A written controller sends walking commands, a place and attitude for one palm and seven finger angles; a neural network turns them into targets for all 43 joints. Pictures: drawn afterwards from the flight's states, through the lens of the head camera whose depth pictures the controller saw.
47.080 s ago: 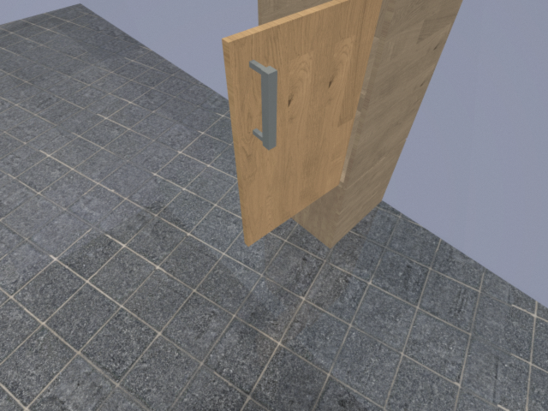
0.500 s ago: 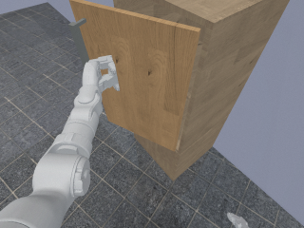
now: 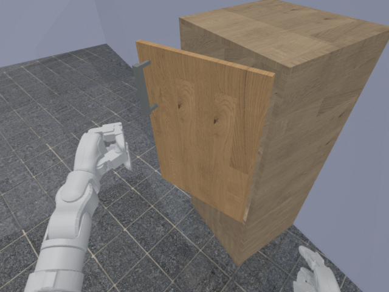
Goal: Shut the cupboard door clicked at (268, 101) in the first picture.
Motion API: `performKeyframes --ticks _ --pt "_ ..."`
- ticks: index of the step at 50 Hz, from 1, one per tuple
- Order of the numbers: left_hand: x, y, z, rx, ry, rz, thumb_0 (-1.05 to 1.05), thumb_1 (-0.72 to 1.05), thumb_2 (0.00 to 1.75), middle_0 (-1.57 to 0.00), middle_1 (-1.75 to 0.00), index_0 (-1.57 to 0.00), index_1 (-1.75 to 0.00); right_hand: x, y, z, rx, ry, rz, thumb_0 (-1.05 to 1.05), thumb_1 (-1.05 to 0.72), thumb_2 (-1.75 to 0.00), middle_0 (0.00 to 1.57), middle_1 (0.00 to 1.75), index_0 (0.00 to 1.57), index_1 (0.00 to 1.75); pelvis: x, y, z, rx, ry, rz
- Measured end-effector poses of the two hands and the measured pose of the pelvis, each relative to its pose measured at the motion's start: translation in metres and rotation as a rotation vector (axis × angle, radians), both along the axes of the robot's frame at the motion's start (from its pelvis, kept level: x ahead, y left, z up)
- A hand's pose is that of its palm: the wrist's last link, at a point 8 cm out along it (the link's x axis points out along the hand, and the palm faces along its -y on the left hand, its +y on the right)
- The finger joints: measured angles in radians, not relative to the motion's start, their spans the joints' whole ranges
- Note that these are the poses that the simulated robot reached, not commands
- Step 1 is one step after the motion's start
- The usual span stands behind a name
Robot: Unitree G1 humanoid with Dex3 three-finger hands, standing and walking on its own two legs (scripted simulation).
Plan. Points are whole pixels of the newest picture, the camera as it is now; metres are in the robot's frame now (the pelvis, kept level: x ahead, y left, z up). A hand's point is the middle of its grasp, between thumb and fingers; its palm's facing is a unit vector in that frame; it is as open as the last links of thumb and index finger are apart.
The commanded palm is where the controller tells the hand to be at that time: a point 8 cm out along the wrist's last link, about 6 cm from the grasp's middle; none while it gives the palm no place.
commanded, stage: draw the hand back to the body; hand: left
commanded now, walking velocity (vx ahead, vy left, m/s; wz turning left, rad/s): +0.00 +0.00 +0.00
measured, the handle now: (146, 88) +0.63 +0.19 +0.13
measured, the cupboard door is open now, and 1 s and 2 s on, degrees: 23 23 23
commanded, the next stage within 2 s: step back with the hand held close in 1.04 s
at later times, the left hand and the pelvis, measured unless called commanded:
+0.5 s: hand (68, 190) +0.24 +0.24 +0.16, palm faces +0.35 -0.87 -0.35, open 4.8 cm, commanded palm +0.19 +0.28 +0.18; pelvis +0.01 +0.00 +0.01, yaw +0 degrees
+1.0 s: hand (38, 209) +0.20 +0.26 +0.16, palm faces +0.46 -0.81 -0.37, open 7.4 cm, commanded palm +0.15 +0.30 +0.18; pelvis +0.01 +0.00 +0.01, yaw +0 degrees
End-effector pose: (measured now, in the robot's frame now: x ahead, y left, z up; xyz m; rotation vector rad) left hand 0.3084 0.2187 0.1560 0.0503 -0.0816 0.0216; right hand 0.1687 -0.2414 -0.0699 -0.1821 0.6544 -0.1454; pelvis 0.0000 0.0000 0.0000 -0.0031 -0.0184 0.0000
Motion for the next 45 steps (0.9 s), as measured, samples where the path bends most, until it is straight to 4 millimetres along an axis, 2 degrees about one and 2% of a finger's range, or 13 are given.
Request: performKeyframes --ticks 3,7,11,16,22,28,37,40,45 --pt "-0.02 0.006 -0.003 0.083 -0.011 0.067 0.01 0.9 0.9 -1.22 -1.4 -1.21 -1.41 0.022 0.012 0.015 0.001 -0.068 0.037 0.01 -0.9 -0.9 0.2 0.3 0.2 0.3 -0.001 0.0 0.002 0.002 -0.016 0.0" --pt "-0.045 0.015 -0.007 0.133 -0.017 0.142 0.01 0.9 0.9 -1.14 -1.31 -1.13 -1.31 0.036 0.028 0.023 0.004 -0.084 0.089 0.01 -0.9 -0.9 0.2 0.3 0.2 0.3 -0.002 0.0 0.005 0.002 -0.032 0.004" --pt "-0.064 0.027 -0.001 0.178 -0.04 0.211 0.01 0.89 0.9 -1.04 -1.2 -1.03 -1.21 0.035 0.041 0.017 0.012 -0.042 0.125 0.01 -0.9 -0.9 0.2 0.3 0.2 0.3 0.001 0.001 0.007 0.0 -0.047 0.01" --pt "-0.079 0.041 0.016 0.239 -0.084 0.276 0.01 0.89 0.9 -0.91 -1.06 -0.9 -1.06 0.022 0.048 -0.001 0.036 0.039 0.134 0.01 -0.9 -0.9 0.2 0.3 0.2 0.3 0.006 0.003 0.009 0.0 -0.058 0.012" --pt "-0.096 0.053 0.019 0.295 -0.065 0.314 0.01 0.89 0.9 -0.74 -0.88 -0.74 -0.88 0.002 0.041 -0.017 0.054 0.121 0.093 0.01 -0.9 -0.9 0.2 0.3 0.2 0.3 0.011 0.004 0.009 0.001 -0.059 0.003" --pt "-0.119 0.067 0.015 0.347 -0.021 0.362 0.01 0.89 0.9 -0.58 -0.7 -0.58 -0.71 -0.006 0.025 -0.019 0.028 0.145 0.05 0.01 -0.9 -0.9 0.2 0.3 0.2 0.3 0.014 0.003 0.009 -0.001 -0.055 -0.001" --pt "-0.161 0.087 0.032 0.426 -0.057 0.475 0.01 0.89 0.9 -0.34 -0.44 -0.34 -0.45 0.012 0.013 -0.006 -0.01 0.057 0.048 0.01 -0.9 -0.9 0.2 0.3 0.2 0.3 0.015 0.002 0.008 -0.004 -0.064 0.004" --pt "-0.164 0.089 0.028 0.402 -0.054 0.5 0.01 0.89 0.9 -0.29 -0.38 -0.28 -0.39 0.019 0.016 -0.002 -0.014 0.035 0.067 0.01 -0.9 -0.9 0.2 0.3 0.2 0.3 0.011 0.001 0.008 -0.003 -0.067 0.01" --pt "-0.158 0.084 0.018 0.357 -0.043 0.49 0.01 0.89 0.9 -0.24 -0.33 -0.23 -0.33 0.024 0.024 0.002 -0.011 0.012 0.09 0.01 -0.9 -0.9 0.2 0.3 0.2 0.3 0.007 0.0 0.009 0.0 -0.067 0.013"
